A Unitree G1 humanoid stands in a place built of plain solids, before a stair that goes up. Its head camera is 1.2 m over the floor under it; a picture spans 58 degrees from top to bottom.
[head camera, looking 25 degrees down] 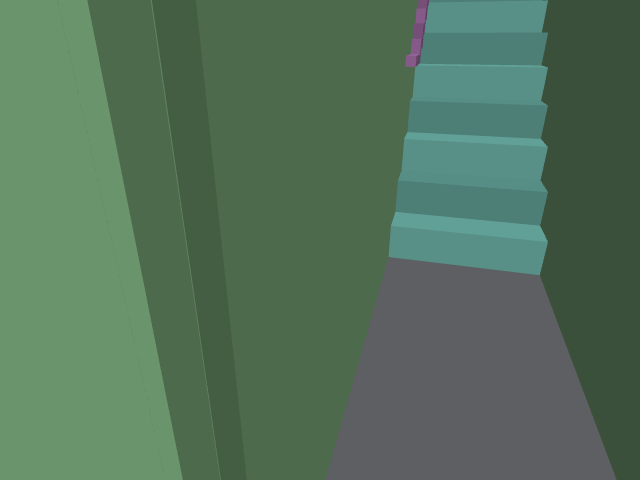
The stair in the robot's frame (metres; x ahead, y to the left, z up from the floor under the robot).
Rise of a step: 0.21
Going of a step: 0.23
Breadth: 0.94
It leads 15 degrees to the right of straight ahead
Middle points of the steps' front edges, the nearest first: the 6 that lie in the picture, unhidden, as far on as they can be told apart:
2.22 -0.82 0.21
2.44 -0.88 0.41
2.67 -0.94 0.62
2.89 -1.00 0.82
3.11 -1.07 1.03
3.34 -1.13 1.23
